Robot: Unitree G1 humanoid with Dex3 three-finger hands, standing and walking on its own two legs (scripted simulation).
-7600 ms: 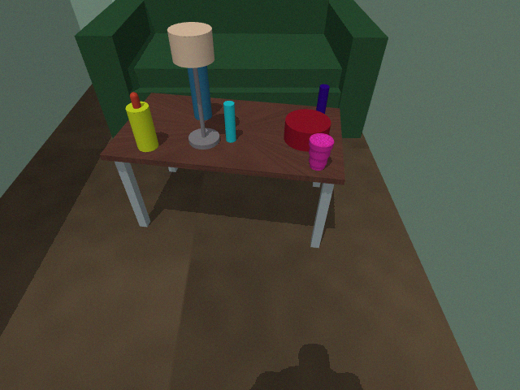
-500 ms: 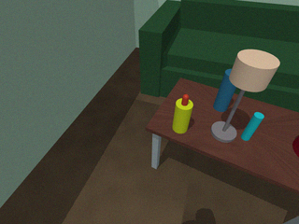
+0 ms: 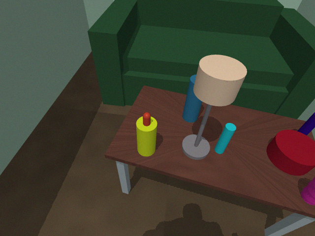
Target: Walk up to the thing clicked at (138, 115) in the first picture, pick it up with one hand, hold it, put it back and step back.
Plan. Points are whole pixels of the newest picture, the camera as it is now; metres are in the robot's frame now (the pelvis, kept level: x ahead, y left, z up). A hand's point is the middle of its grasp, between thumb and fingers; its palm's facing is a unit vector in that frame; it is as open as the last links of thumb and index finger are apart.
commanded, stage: walk up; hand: left
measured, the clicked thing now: (146, 132) +0.57 +0.09 -0.16
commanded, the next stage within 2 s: none
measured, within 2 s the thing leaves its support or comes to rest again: neither
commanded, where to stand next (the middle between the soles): +0.14 -0.03 m, yaw -12 degrees
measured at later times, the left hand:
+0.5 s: hand (103, 199) +0.27 +0.19 -0.13, palm faces -0.23 -0.88 -0.43, open 7.4 cm
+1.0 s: hand (93, 218) +0.23 +0.21 -0.16, palm faces -0.23 -0.90 -0.38, open 7.4 cm
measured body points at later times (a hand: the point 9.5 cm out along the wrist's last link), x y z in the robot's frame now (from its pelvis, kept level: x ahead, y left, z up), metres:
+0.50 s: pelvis +0.10 -0.05 -0.01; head +0.15 -0.09 +0.44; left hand +0.29 +0.23 -0.10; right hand +0.10 -0.38 -0.14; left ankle +0.10 +0.11 -0.67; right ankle +0.16 -0.18 -0.72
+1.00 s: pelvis +0.08 -0.03 -0.01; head +0.13 -0.03 +0.44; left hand +0.24 +0.26 -0.13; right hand +0.08 -0.37 -0.11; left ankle +0.14 +0.09 -0.72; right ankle +0.05 -0.16 -0.72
